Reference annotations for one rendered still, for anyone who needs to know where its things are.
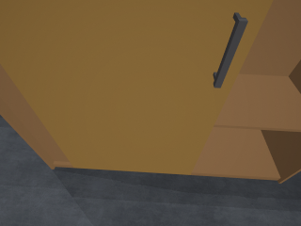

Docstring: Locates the handle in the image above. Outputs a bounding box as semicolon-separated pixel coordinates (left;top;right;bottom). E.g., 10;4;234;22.
213;12;248;89

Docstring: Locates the wardrobe door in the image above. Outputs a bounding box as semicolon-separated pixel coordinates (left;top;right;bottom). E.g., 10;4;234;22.
0;64;70;162
0;0;274;175

